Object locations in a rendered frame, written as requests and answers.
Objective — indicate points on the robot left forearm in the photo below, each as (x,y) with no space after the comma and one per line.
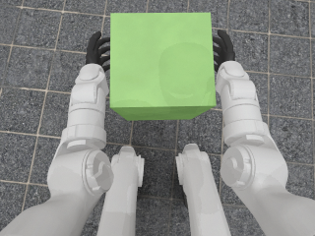
(86,113)

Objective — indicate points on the robot left hand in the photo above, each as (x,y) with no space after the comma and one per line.
(94,53)

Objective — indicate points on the left robot upper arm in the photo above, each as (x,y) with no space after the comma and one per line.
(76,182)

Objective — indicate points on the robot right hand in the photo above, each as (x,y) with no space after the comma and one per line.
(225,51)

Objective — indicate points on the robot right thigh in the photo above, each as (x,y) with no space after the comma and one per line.
(206,215)

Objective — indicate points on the left robot shin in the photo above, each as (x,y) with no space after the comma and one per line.
(115,157)

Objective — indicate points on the carton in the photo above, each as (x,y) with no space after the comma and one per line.
(161,65)

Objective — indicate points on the robot right forearm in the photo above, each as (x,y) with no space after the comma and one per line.
(243,123)

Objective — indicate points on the right robot upper arm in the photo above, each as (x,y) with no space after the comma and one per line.
(258,177)

